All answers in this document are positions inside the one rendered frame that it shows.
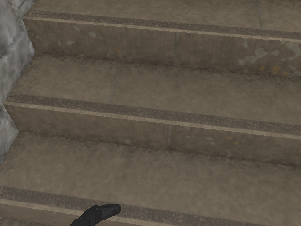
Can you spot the robot left hand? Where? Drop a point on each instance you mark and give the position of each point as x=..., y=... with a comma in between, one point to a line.
x=96, y=213

